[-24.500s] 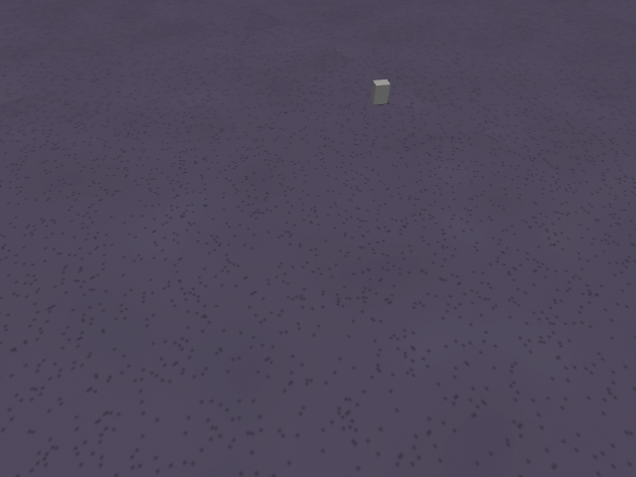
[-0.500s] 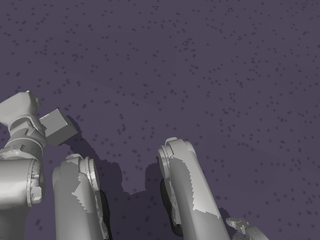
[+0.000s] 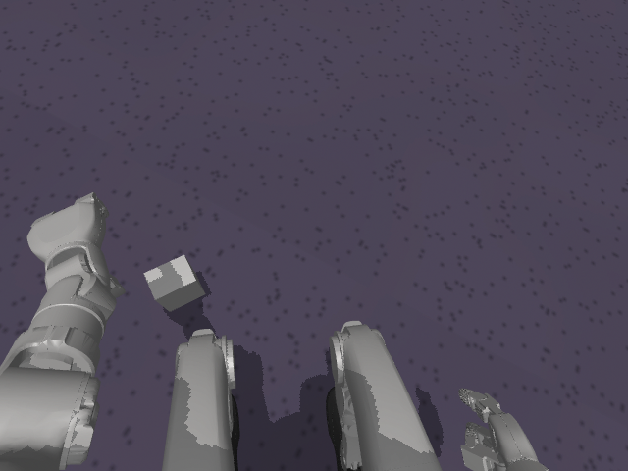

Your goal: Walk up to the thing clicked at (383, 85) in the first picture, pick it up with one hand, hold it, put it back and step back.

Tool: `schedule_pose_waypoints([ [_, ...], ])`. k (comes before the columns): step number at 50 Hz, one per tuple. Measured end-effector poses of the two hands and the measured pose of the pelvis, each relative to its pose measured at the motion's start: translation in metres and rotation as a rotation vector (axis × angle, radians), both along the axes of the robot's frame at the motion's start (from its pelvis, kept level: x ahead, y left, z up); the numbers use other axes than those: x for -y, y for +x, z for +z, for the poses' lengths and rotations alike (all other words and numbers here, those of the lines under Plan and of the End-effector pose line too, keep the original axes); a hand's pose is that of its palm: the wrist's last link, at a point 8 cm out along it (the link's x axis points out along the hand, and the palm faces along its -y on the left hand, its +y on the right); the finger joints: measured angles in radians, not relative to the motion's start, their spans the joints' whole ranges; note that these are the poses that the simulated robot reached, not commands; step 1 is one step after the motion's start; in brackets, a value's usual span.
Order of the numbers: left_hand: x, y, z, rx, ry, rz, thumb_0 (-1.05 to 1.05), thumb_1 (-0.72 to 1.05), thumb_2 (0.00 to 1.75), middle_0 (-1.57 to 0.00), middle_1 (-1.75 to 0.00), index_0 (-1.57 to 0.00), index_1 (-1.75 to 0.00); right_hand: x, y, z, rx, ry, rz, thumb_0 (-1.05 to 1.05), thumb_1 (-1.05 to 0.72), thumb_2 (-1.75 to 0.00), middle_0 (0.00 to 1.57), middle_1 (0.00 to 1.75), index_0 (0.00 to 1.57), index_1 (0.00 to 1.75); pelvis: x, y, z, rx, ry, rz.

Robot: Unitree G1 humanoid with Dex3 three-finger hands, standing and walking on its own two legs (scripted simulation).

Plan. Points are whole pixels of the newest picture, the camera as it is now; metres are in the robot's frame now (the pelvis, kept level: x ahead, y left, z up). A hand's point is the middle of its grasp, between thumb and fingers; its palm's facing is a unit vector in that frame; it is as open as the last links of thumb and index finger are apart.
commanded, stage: go down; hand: left
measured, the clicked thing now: (176, 284) +0.45 +0.24 -0.44
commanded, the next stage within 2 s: none
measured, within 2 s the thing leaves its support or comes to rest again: neither
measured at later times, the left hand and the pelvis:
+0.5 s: hand (65, 240) +0.41 +0.29 -0.05, palm faces -0.23 -0.31 -0.92, open 13.8 cm; pelvis +0.02 +0.01 +0.05, yaw +0 degrees
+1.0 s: hand (52, 234) +0.41 +0.29 -0.02, palm faces -0.30 -0.28 -0.91, open 12.1 cm; pelvis +0.04 +0.01 +0.10, yaw +0 degrees
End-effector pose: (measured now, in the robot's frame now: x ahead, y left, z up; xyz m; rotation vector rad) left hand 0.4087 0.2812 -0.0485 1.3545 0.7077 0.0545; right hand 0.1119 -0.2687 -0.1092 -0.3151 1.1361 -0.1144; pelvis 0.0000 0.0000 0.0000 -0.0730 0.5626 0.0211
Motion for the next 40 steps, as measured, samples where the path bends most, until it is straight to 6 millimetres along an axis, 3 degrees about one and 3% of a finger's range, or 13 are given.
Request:
schedule_pose_waypoints([
  [7,-0.001,-0.002,0.019,0.115,-0.017,0.002,0.0,-0.41,0.76,-0.33,-0.66,-0.3,-0.71,0.003,0.002,0.017,-0.016,-0.046,-0.037,0.01,-0.91,-0.9,0.2,0.3,0.2,0.3,-0.004,0.005,0.016,0.004,-0.006,0.005],
  [17,-0.015,-0.005,0.044,0.102,-0.012,0.13,0.0,-0.51,0.81,-0.32,-0.63,-0.26,-0.71,-0.023,-0.003,0.032,-0.031,0.012,-0.052,0.01,-0.9,-0.9,0.2,0.3,0.2,0.3,-0.006,0.011,0.043,0.01,-0.002,0.005],
  [27,-0.014,0.001,0.055,0.09,-0.017,0.149,0.0,-0.47,0.88,-0.36,-0.67,-0.29,-0.76,-0.028,-0.008,0.045,-0.062,0.018,-0.074,0.01,-0.9,-0.9,0.2,0.3,0.2,0.3,-0.009,0.021,0.059,0.013,-0.002,0.005],
  [40,-0.013,0.0,0.079,0.028,0.019,0.168,0.0,-0.35,0.92,-0.43,-0.75,-0.36,-0.83,-0.019,-0.001,0.081,-0.05,-0.001,-0.087,0.01,-0.9,-0.9,0.2,0.3,0.2,0.3,-0.007,0.032,0.089,0.036,0.003,0.006],
])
